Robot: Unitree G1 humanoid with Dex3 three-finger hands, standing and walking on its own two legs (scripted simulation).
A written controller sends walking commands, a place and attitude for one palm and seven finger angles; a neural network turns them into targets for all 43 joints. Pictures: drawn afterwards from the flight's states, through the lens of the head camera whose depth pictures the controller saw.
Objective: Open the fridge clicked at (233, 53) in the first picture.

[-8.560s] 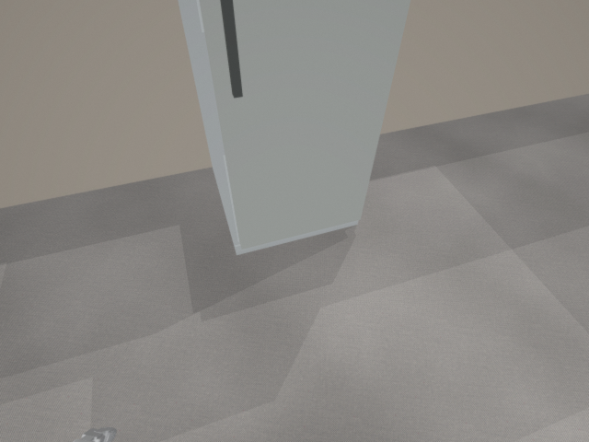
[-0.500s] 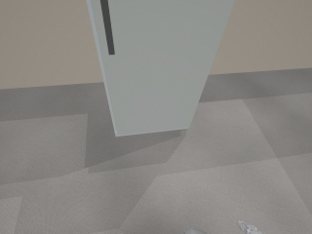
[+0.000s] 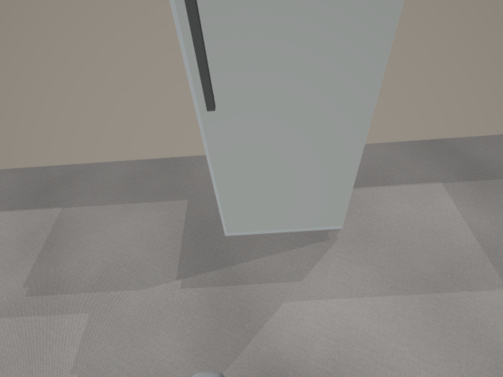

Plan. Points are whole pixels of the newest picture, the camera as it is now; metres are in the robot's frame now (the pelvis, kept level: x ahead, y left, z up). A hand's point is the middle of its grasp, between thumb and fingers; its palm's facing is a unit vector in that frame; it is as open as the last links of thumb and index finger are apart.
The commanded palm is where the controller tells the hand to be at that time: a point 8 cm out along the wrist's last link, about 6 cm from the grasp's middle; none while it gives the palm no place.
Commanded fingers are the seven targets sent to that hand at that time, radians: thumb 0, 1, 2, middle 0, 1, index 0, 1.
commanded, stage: take the last steps up to it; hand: left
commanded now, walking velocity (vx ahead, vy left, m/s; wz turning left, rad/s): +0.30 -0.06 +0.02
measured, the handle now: (201, 49) +0.79 +0.16 +0.16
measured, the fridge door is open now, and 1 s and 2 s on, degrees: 0 0 0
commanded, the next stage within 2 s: come to a stop and stand still in 0.94 s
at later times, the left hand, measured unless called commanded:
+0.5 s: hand out of the picture +0.08 +0.21 -0.18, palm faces +0.05 -0.99 -0.14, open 7.4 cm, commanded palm none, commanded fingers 0.00 0.90 0.90 -0.20 -0.30 -0.20 -0.30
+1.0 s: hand (194, 310) +0.29 +0.16 -0.19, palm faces +0.05 -0.99 -0.16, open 7.2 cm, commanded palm none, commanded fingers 0.00 0.90 0.90 -0.20 -0.30 -0.20 -0.30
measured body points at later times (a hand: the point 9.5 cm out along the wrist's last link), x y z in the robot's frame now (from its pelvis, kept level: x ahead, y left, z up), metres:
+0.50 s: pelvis +0.08 +0.03 +0.00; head +0.09 +0.05 +0.45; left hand +0.08 +0.26 -0.16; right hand +0.02 -0.17 -0.15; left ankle -0.01 +0.14 -0.74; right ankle +0.15 -0.12 -0.67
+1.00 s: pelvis +0.26 -0.02 -0.01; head +0.27 +0.00 +0.44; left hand +0.29 +0.21 -0.17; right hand +0.33 -0.26 -0.14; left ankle +0.32 +0.08 -0.73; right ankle +0.26 -0.13 -0.74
